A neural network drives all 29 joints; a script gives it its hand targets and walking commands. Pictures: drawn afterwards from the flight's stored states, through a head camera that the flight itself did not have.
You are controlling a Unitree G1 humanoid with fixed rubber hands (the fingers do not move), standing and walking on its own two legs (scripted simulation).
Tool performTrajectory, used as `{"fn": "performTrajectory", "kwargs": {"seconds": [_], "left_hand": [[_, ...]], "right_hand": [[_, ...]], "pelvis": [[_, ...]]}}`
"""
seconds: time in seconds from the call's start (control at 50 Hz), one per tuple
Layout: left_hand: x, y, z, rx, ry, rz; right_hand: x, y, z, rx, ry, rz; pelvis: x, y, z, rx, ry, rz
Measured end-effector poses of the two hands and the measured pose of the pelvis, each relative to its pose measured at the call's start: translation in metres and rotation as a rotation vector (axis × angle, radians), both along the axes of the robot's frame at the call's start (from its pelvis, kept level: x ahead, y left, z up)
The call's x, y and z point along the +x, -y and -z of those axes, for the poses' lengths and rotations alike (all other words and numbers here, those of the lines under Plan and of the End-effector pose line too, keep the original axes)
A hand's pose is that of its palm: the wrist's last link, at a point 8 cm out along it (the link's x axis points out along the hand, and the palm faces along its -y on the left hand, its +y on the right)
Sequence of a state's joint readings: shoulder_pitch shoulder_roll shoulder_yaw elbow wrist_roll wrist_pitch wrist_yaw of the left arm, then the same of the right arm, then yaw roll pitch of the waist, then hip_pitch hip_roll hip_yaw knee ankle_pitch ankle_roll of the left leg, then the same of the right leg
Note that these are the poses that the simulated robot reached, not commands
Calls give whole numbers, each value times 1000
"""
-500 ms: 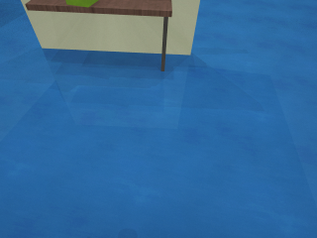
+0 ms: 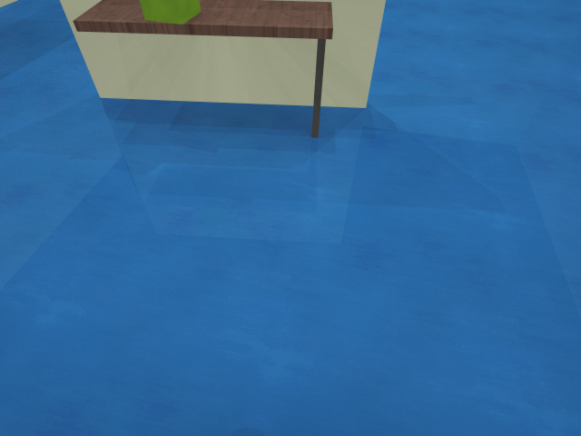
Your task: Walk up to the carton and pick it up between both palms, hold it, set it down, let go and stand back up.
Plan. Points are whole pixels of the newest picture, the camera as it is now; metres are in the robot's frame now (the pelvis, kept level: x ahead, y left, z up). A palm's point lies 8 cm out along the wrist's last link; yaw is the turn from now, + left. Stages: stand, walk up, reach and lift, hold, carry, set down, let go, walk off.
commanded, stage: walk up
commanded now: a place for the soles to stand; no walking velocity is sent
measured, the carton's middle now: out of the picture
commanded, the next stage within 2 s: none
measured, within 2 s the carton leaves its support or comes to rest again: neither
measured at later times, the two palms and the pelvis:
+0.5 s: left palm (22, 357) +0.27 +0.46 -0.12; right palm (433, 411) +0.19 -0.20 -0.09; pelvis +0.16 +0.14 -0.02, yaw -3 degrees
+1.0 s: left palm out of the picture +0.43 +0.59 -0.09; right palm (341, 219) +0.58 -0.11 -0.09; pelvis +0.41 +0.22 -0.03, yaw +3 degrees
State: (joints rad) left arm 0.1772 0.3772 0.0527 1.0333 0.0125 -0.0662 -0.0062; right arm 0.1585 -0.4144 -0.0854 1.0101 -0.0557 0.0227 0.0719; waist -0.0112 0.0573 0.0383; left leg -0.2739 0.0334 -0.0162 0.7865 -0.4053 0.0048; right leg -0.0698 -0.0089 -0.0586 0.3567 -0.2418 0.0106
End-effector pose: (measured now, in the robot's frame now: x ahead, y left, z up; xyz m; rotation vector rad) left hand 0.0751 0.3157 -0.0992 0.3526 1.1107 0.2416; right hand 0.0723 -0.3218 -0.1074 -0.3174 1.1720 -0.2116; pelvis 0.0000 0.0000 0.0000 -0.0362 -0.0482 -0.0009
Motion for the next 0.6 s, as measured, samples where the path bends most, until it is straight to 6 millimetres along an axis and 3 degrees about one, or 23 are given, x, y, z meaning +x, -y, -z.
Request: {"fn": "performTrajectory", "kwargs": {"seconds": [0.08, 0.14, 0.2, 0.26, 0.3, 0.36, 0.5, 0.6], "left_hand": [[-12, -49, -11, 75, -8, -39], [-10, -90, -15, 119, -1, -70], [6, -130, -10, 143, 21, -87], [35, -160, 4, 145, 26, -72], [61, -164, 12, 116, 30, -45], [107, -155, 17, 52, 59, 20], [199, -140, 20, -36, 65, 118], [272, -145, 6, -20, 79, 162]], "right_hand": [[38, -4, -8, -12, 67, -27], [76, -19, -16, -22, 121, -66], [116, -45, -22, -37, 166, -108], [145, -73, -26, -57, 210, -120], [150, -87, -26, -65, 228, -101], [141, -103, -28, -63, 193, -57], [117, -117, -20, -78, 91, 78], [135, -131, 0, -42, 37, 119]], "pelvis": [[15, -21, 5, -29, 1, -11], [31, -40, 10, -41, 3, -29], [52, -64, 19, -42, 4, -48], [74, -88, 28, 14, -1, -32], [84, -100, 29, 22, -7, -22], [102, -113, 22, 35, 10, -8], [158, -138, 16, 91, 33, 40], [209, -152, 19, 97, 29, 63]]}}
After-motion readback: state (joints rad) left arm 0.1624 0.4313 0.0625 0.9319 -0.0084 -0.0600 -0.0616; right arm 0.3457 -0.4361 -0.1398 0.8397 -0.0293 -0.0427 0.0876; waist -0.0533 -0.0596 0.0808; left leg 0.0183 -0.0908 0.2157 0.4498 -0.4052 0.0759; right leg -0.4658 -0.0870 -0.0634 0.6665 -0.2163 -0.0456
